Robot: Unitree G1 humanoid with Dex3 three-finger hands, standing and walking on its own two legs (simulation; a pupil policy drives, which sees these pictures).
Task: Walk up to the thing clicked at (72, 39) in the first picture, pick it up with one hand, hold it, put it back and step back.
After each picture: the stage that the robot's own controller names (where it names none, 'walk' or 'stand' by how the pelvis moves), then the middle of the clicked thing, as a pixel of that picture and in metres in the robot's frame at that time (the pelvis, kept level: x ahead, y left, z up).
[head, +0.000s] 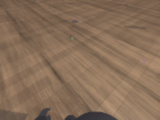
stand; (72, 37) +1.99 +0.55 -0.72
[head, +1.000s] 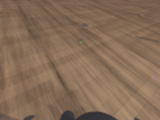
walk; (80, 41) +1.89 +0.24 -0.70
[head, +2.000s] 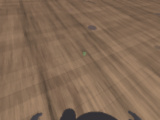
walk; (84, 52) +1.32 +0.08 -0.71
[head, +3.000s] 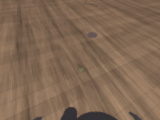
walk; (80, 68) +0.89 +0.14 -0.70
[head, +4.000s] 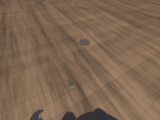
walk; (71, 85) +0.58 +0.20 -0.71
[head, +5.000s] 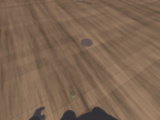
stand; (73, 94) +0.39 +0.14 -0.71
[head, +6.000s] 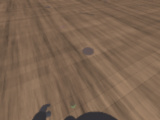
stand; (72, 104) +0.33 +0.17 -0.72
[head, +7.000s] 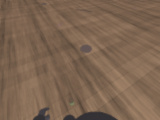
stand; (71, 101) +0.34 +0.19 -0.72
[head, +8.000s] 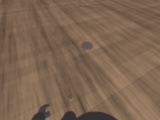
stand; (70, 97) +0.36 +0.20 -0.71
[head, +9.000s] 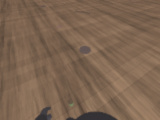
stand; (70, 102) +0.34 +0.20 -0.73
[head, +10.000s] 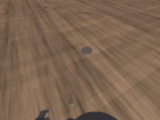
stand; (71, 102) +0.34 +0.20 -0.73
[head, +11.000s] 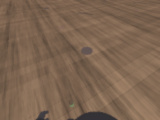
stand; (71, 103) +0.34 +0.21 -0.73
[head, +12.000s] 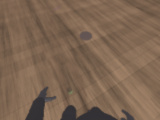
go down; (69, 90) +0.37 +0.20 -0.68
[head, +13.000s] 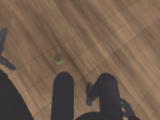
go down; (58, 59) +0.45 +0.21 -0.30
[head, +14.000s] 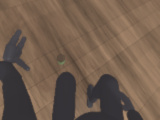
close in; (61, 59) +0.45 +0.20 -0.30
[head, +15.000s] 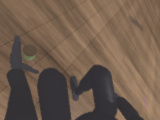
close; (29, 53) +0.44 +0.25 -0.23
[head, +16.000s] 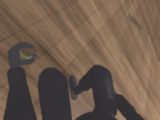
lift; (28, 51) +0.43 +0.25 -0.24
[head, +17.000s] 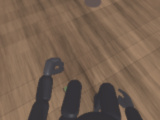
lift; (69, 88) +0.24 +0.19 -0.44
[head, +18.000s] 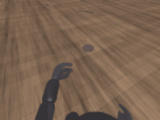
go down; (70, 119) +0.16 +0.16 -0.70
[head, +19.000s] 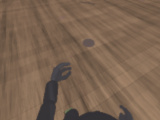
go down; (68, 112) +0.17 +0.19 -0.70
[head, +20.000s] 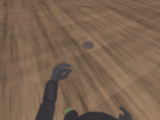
stand; (67, 111) +0.20 +0.20 -0.70
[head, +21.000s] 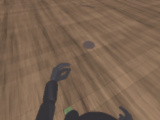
stand; (67, 110) +0.21 +0.21 -0.70
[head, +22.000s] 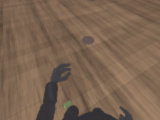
stand; (66, 104) +0.24 +0.22 -0.68
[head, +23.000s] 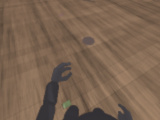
stand; (66, 104) +0.25 +0.22 -0.67
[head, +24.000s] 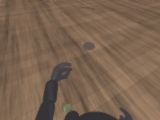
stand; (66, 107) +0.25 +0.24 -0.70
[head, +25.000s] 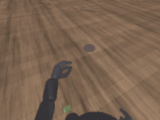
stand; (66, 109) +0.25 +0.24 -0.71
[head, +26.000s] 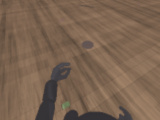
stand; (65, 105) +0.27 +0.25 -0.70
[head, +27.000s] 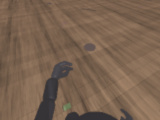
stand; (66, 106) +0.27 +0.25 -0.71
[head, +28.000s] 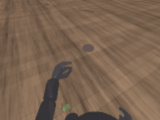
stand; (65, 107) +0.27 +0.25 -0.71
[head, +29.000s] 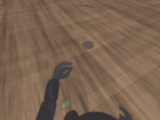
stand; (65, 104) +0.27 +0.26 -0.70
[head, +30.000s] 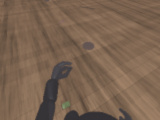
stand; (65, 105) +0.28 +0.25 -0.70
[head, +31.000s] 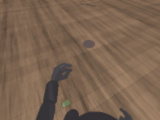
stand; (65, 103) +0.28 +0.25 -0.70
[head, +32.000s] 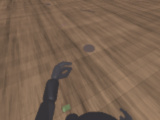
stand; (65, 108) +0.26 +0.25 -0.71
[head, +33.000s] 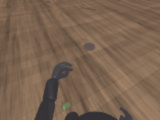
stand; (66, 106) +0.27 +0.25 -0.71
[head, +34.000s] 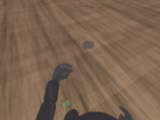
stand; (65, 104) +0.28 +0.25 -0.70
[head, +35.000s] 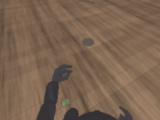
stand; (65, 102) +0.27 +0.25 -0.70
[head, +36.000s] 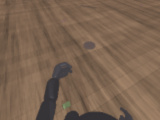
stand; (66, 105) +0.27 +0.25 -0.71
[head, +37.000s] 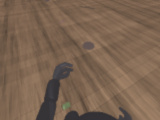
stand; (65, 105) +0.27 +0.25 -0.70
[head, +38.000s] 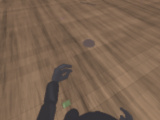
stand; (66, 104) +0.27 +0.25 -0.69
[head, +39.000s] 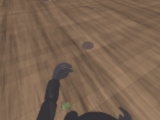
stand; (65, 106) +0.26 +0.25 -0.71
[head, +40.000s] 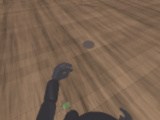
stand; (66, 105) +0.26 +0.24 -0.70
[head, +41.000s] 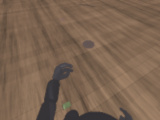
close; (66, 105) +0.26 +0.24 -0.70
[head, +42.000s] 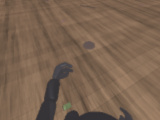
stand; (66, 106) +0.26 +0.24 -0.71
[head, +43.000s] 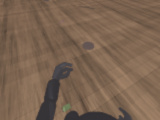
stand; (66, 107) +0.25 +0.24 -0.70
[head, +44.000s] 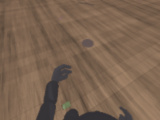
close; (66, 105) +0.25 +0.24 -0.70
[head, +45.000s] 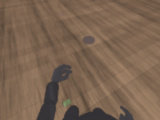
stand; (66, 102) +0.26 +0.24 -0.68
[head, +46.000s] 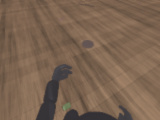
close; (66, 106) +0.25 +0.23 -0.70
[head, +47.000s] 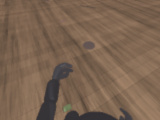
stand; (66, 108) +0.24 +0.23 -0.70
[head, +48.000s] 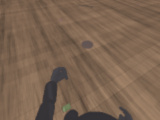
crouch; (66, 107) +0.24 +0.23 -0.70
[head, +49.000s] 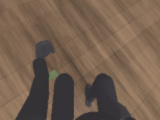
lower; (51, 75) +0.32 +0.24 -0.34
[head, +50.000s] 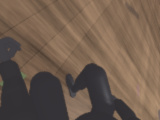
lower; (12, 80) +0.29 +0.27 -0.27
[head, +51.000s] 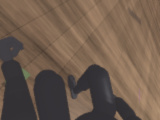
lower; (17, 79) +0.28 +0.27 -0.26
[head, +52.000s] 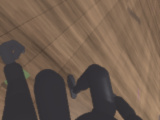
lower; (16, 79) +0.28 +0.27 -0.26
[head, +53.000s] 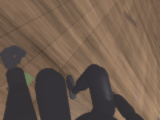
loosen; (21, 83) +0.26 +0.25 -0.26
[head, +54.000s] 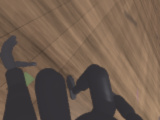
withdraw; (21, 83) +0.26 +0.25 -0.26
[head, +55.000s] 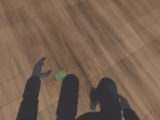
walk; (60, 75) +0.33 +0.24 -0.37
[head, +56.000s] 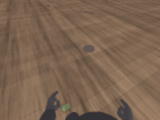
stand; (65, 107) +0.29 +0.25 -0.69
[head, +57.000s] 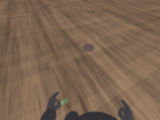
stand; (63, 101) +0.34 +0.29 -0.69
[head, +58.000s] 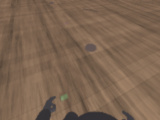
stand; (63, 97) +0.38 +0.32 -0.71
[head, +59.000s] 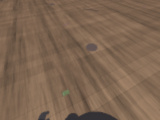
walk; (65, 93) +0.45 +0.34 -0.74
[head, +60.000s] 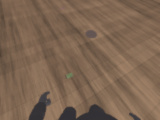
stand; (68, 75) +0.60 +0.26 -0.72
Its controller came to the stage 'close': yes
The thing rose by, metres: 0.01
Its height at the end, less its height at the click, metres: -0.02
